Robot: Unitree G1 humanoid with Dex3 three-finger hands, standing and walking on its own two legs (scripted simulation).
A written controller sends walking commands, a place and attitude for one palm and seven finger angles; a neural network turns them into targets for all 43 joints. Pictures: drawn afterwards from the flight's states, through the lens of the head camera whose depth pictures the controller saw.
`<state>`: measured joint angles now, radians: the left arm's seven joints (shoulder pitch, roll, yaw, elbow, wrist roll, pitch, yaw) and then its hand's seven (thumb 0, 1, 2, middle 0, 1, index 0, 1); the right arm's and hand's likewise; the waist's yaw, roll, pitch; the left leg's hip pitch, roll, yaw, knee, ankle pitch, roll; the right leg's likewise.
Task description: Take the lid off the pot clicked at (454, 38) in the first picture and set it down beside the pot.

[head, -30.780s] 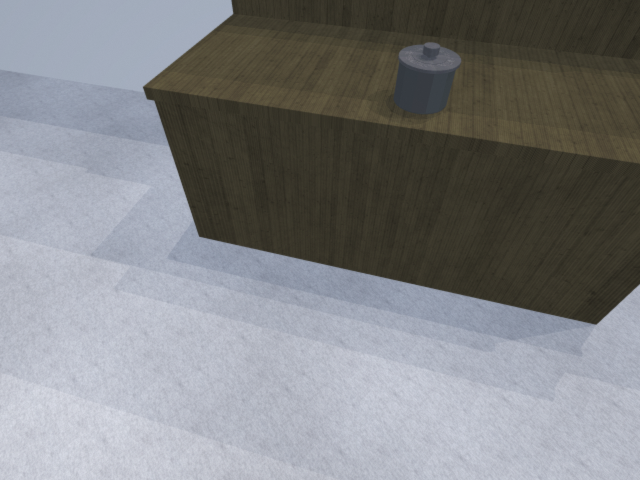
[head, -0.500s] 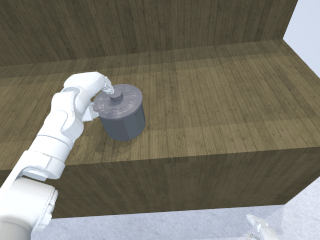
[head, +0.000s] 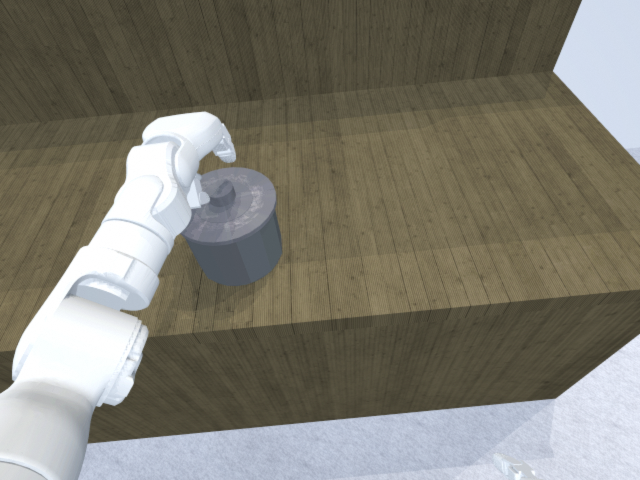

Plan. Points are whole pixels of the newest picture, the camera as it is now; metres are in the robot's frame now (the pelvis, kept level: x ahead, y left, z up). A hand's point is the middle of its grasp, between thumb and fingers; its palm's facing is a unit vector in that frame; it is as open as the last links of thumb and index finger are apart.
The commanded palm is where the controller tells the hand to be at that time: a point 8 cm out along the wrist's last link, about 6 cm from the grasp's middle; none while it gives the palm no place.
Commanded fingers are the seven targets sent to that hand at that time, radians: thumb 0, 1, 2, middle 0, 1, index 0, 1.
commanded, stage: move the open hand above the knob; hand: left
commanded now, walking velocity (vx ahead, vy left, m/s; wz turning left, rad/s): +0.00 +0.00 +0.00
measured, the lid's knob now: (220, 192) +0.51 +0.15 +0.07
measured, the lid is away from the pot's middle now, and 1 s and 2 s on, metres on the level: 0.00 0.00 0.00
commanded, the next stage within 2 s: lower the open fingers around the knob in 0.76 s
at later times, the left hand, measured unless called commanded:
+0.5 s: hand (212, 163) +0.49 +0.14 +0.14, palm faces -0.28 -0.06 -0.96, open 10.1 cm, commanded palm +0.48 +0.15 +0.20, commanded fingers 0.00 -0.30 1.45 -0.84 -0.08 -0.84 -0.08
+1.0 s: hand (198, 172) +0.48 +0.16 +0.13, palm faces -0.34 -0.08 -0.94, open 10.1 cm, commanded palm +0.48 +0.16 +0.19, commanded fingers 0.00 -0.30 1.45 -0.84 -0.08 -0.84 -0.08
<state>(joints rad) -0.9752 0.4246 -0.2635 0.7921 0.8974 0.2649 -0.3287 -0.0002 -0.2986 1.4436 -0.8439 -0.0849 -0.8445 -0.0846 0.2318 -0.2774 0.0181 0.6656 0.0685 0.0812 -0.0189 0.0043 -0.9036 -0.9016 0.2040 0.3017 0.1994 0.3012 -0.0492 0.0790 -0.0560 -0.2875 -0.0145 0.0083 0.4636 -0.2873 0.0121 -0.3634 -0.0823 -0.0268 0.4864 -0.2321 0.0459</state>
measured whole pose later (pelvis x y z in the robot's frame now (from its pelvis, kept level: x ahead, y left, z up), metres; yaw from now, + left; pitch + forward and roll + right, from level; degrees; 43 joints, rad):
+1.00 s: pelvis +0.01 +0.01 +0.00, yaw -1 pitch +9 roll +0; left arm -1.09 0.43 -0.25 0.99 0.90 0.25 -0.33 0.00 -0.30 1.44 -0.84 -0.08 -0.84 -0.08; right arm 0.24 -0.27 0.02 0.69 0.07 0.06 -0.04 0.00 -0.90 -0.90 0.20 0.30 0.20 0.30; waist -0.07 0.06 -0.07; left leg -0.33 -0.02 0.02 0.46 -0.29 0.02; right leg -0.40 -0.08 -0.01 0.46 -0.22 0.05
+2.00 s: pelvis +0.00 +0.00 +0.00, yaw -2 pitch +11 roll +0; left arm -1.05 0.44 -0.21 1.09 0.93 0.20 -0.25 0.00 -0.30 1.44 -0.83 -0.09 -0.84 -0.08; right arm 0.27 -0.28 0.01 0.70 0.07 0.08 -0.05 0.00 -0.90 -0.90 0.21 0.30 0.20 0.30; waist -0.11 0.06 -0.08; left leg -0.37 0.01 0.04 0.49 -0.30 0.01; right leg -0.45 -0.06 0.01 0.48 -0.21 0.05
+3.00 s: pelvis +0.00 +0.01 +0.00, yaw -3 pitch +12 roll +0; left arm -1.07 0.45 -0.22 1.11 0.92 0.19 -0.24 0.00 -0.30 1.44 -0.86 -0.10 -0.84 -0.08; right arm 0.30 -0.28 0.01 0.71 0.07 0.10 -0.05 0.00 -0.90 -0.90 0.21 0.30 0.20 0.30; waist -0.11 0.05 -0.10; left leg -0.41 0.00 0.05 0.52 -0.32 0.02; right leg -0.49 -0.06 0.02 0.50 -0.22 0.06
